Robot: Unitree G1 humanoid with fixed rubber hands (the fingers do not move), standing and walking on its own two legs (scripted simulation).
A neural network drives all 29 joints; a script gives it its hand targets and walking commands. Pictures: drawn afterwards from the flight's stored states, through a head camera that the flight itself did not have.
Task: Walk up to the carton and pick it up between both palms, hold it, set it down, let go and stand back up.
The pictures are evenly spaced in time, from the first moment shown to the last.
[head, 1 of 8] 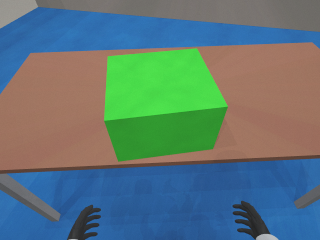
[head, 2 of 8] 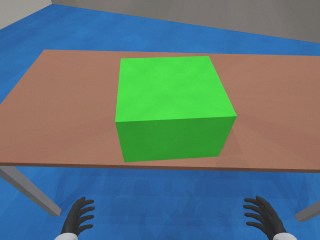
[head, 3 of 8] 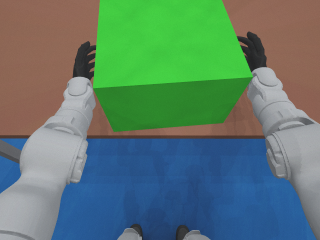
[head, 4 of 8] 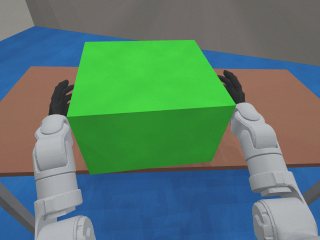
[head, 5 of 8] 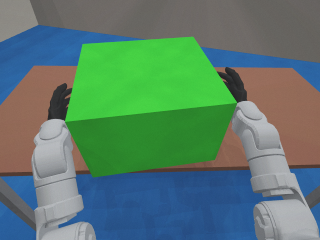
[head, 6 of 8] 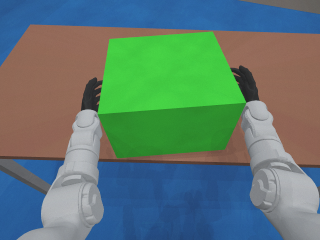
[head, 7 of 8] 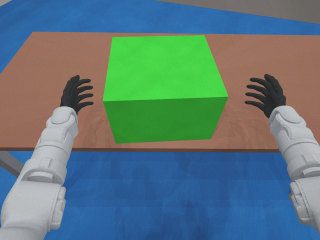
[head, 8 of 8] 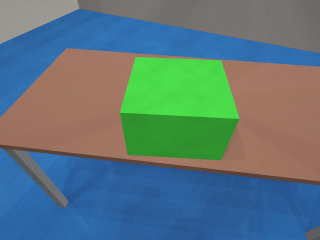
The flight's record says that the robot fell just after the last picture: no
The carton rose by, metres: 0.17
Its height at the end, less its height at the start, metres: +0.00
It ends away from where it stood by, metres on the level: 0.00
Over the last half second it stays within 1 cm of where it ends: yes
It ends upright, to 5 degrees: yes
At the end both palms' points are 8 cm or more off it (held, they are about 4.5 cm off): yes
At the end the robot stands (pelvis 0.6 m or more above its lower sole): yes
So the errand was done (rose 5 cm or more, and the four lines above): yes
